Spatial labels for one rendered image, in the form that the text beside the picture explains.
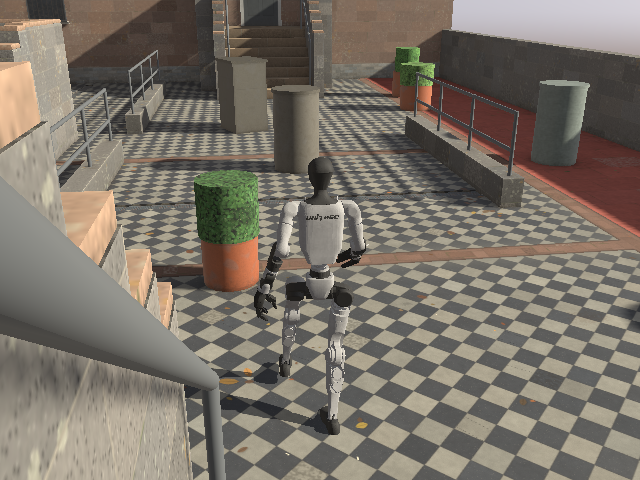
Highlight stairs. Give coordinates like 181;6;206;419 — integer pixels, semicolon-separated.
225;29;312;99

